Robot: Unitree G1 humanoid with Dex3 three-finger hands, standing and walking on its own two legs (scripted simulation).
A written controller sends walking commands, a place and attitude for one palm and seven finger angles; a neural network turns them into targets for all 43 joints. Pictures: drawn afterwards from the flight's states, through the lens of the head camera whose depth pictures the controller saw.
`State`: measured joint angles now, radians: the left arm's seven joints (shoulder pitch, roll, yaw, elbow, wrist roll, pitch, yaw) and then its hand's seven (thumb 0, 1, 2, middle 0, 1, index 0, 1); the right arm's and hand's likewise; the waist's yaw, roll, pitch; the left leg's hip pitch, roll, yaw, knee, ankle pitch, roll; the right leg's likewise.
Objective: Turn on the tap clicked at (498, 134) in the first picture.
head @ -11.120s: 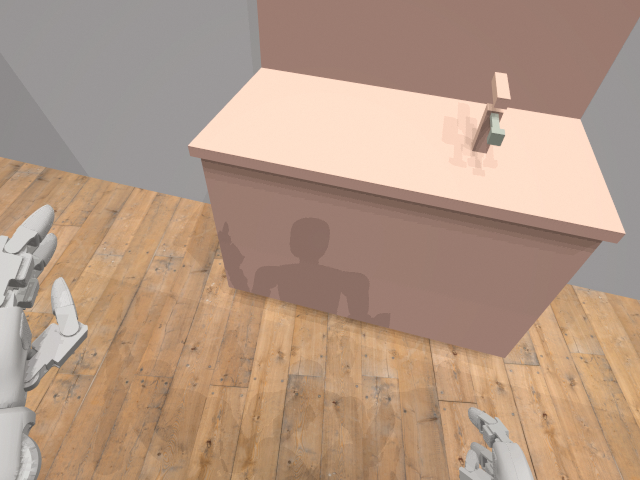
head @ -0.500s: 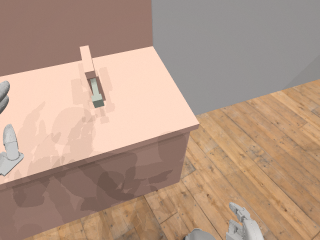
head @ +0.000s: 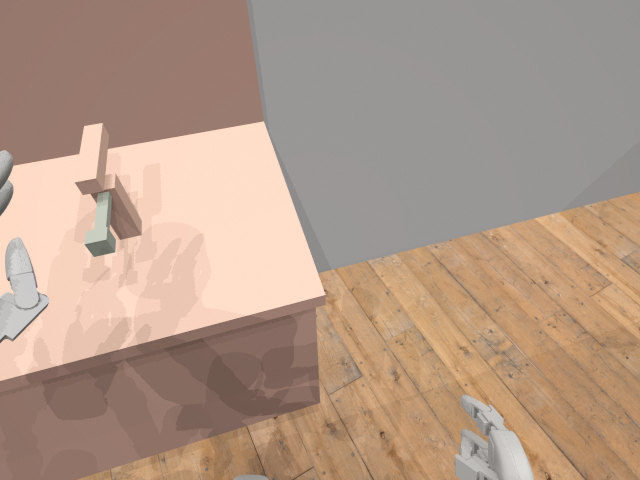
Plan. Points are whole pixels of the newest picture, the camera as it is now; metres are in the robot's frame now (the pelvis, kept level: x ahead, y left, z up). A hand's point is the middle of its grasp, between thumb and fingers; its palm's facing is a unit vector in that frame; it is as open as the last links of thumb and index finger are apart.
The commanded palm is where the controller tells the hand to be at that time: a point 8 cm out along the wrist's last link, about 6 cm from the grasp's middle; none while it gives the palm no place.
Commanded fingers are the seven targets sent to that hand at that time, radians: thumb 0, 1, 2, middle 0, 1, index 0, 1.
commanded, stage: shuffle to correct the standing spot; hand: left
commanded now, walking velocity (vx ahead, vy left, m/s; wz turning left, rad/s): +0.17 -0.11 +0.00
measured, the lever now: (100, 241) +0.38 +0.34 +0.06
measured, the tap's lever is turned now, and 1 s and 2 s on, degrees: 0 0 0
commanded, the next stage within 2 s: come to a stop and stand still in 0.08 s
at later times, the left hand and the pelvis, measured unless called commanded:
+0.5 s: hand (172, 253) +0.27 +0.16 +0.20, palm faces +0.37 -0.79 -0.48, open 7.4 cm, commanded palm +0.22 +0.20 +0.20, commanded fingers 0.00 0.90 0.90 -0.20 -0.30 -0.20 -0.30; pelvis +0.05 -0.08 +0.03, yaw -2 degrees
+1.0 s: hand (113, 267) +0.26 +0.22 +0.19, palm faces +0.38 -0.85 -0.37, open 7.4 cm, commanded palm +0.21 +0.25 +0.20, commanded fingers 0.00 0.90 0.90 -0.20 -0.30 -0.20 -0.30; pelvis +0.04 -0.02 +0.03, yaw -2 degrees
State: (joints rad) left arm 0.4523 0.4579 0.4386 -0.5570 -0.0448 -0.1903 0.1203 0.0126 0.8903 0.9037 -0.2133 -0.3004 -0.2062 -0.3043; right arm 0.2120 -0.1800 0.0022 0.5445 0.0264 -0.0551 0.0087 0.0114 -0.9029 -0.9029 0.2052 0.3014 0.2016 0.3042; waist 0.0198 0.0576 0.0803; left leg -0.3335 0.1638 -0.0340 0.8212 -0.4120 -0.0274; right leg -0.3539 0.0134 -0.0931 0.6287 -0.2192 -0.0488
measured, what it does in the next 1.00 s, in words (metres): steps on the spot: left foot, then left foot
